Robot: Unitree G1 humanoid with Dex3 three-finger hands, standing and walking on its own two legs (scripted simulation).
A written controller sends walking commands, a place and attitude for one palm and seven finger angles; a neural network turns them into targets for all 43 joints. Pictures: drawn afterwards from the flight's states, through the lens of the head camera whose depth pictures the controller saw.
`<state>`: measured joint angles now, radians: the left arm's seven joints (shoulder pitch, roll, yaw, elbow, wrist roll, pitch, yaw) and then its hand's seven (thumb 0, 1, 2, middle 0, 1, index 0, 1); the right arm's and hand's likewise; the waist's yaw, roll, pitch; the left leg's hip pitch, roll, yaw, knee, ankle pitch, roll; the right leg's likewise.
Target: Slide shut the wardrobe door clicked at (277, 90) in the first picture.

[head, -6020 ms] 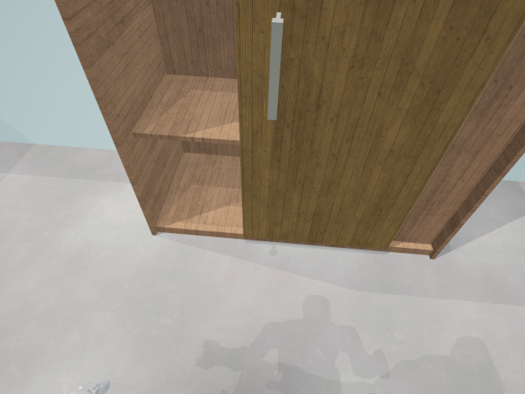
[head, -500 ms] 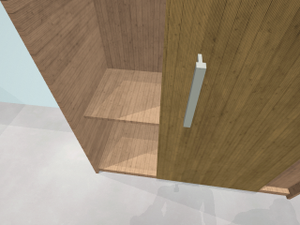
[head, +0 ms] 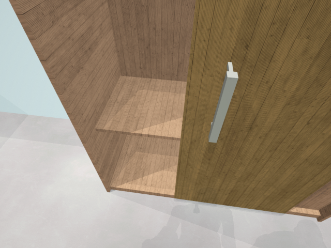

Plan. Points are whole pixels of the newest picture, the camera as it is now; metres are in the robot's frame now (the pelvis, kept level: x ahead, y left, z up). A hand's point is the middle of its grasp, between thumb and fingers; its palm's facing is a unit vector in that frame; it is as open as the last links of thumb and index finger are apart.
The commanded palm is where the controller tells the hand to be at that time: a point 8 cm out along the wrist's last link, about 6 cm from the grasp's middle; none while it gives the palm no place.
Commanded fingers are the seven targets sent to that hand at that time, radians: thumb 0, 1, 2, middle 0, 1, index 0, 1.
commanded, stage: look again from close up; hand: right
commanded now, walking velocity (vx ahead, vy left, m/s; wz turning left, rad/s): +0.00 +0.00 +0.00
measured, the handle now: (220, 106) +0.47 -0.13 +0.09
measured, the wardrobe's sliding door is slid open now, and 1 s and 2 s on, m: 0.41 0.41 0.41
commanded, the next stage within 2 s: raise the hand with hooked fingers in 0.92 s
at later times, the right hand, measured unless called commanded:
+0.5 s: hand out of the picture -0.04 -0.14 -0.18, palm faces +0.05 +0.98 -0.19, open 7.3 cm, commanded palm none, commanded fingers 0.00 -0.90 -0.90 0.20 0.30 0.20 0.30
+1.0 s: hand out of the picture -0.05 -0.13 -0.18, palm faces +0.08 +0.98 -0.17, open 7.3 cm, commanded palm none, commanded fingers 0.00 -0.90 -0.90 0.20 0.30 0.20 0.30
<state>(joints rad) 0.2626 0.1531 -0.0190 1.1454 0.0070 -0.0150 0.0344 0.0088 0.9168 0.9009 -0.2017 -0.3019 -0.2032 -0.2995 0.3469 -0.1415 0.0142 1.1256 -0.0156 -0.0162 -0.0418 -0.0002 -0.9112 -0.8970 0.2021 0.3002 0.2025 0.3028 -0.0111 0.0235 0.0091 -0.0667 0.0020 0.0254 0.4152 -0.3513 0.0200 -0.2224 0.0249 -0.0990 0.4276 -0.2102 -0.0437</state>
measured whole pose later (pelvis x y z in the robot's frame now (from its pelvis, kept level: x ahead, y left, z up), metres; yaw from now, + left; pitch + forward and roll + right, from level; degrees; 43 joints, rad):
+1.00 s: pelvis +0.00 +0.03 +0.00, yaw -1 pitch -1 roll -1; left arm 0.29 0.13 -0.02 1.15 0.00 0.00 0.05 0.01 0.92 0.90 -0.20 -0.30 -0.20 -0.30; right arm 0.38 -0.12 0.01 1.13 -0.01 -0.02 -0.05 0.00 -0.91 -0.90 0.20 0.30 0.20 0.30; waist -0.02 0.02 0.02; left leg -0.03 -0.04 0.05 0.39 -0.35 0.06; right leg -0.21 -0.01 -0.06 0.44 -0.21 0.00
